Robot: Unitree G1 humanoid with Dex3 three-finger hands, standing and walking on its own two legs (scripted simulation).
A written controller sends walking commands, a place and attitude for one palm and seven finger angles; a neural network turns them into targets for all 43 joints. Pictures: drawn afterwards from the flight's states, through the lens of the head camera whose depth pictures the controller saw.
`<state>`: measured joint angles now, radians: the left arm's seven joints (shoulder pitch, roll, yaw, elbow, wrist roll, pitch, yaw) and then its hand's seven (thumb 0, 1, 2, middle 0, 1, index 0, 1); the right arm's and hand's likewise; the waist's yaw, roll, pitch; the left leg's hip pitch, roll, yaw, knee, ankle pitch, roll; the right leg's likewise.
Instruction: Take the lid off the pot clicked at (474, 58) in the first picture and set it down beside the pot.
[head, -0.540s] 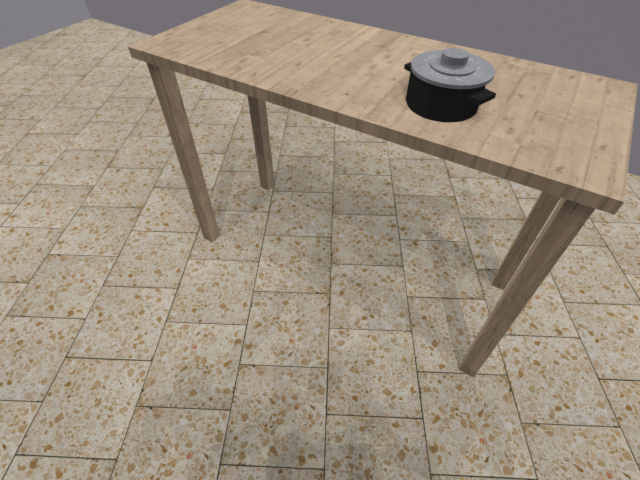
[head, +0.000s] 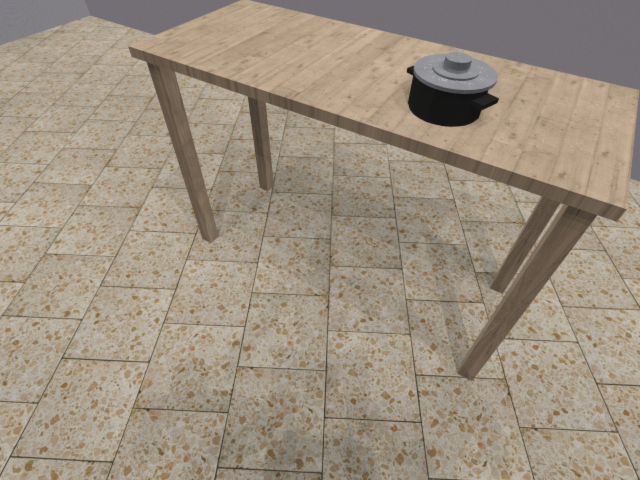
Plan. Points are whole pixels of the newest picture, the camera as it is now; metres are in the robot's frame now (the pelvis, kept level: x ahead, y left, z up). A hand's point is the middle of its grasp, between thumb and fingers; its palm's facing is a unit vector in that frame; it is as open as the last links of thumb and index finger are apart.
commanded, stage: look at it before walking up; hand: left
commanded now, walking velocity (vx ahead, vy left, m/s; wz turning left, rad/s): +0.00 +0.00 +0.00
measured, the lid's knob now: (457, 61) +0.88 -0.23 +0.14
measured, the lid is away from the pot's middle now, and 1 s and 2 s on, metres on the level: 0.00 0.00 0.00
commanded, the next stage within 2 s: turn to face it in 0.10 s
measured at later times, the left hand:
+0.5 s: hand out of the picture +0.06 +0.22 -0.17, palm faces -0.11 -0.95 -0.30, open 7.4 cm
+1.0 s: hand out of the picture +0.09 +0.19 -0.17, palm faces -0.26 -0.93 -0.25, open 7.4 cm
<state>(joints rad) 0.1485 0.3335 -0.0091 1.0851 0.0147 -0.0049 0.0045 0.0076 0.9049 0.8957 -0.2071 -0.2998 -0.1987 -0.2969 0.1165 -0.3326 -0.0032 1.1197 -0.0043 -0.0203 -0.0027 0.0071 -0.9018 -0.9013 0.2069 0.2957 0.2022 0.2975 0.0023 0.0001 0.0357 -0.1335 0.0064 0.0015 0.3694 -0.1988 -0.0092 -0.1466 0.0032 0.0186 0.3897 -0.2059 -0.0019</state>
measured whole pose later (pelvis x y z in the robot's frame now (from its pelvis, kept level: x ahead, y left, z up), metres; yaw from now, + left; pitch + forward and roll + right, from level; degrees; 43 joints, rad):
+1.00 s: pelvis -0.01 +0.01 -0.01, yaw -21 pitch +2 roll +1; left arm 0.28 0.21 0.06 0.92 0.03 0.04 0.01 0.01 0.90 0.90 -0.21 -0.30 -0.20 -0.30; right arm 0.14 -0.22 -0.06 0.94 0.00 0.01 -0.03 0.01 -0.91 -0.90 0.20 0.30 0.20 0.30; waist 0.04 -0.01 0.03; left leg -0.30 0.01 -0.02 0.65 -0.36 -0.03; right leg -0.32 0.10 0.19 0.47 -0.16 -0.03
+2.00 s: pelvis +0.17 +0.01 +0.00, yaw -29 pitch +0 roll +1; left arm 0.21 0.17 0.06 0.99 0.03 0.00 -0.02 0.01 0.91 0.90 -0.20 -0.30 -0.19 -0.30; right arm 0.44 -0.08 -0.02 1.11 -0.01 -0.08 -0.02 0.01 -0.90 -0.90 0.21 0.30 0.20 0.30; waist -0.03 -0.03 0.01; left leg -0.05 -0.02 0.15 0.30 -0.25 0.05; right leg -0.56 -0.10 -0.07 0.86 -0.20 0.01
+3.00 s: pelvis +0.37 -0.14 -0.02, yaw -29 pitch -1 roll +2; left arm 0.20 0.21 0.05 0.94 0.02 0.02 0.03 0.00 0.91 0.90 -0.20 -0.30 -0.19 -0.30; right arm 0.15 -0.19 -0.06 1.00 -0.01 0.03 -0.02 0.00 -0.91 -0.90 0.21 0.30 0.20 0.30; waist 0.01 -0.01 0.09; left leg -0.30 0.08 0.14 0.58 -0.26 -0.03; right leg -0.27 -0.06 -0.02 0.59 -0.29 0.02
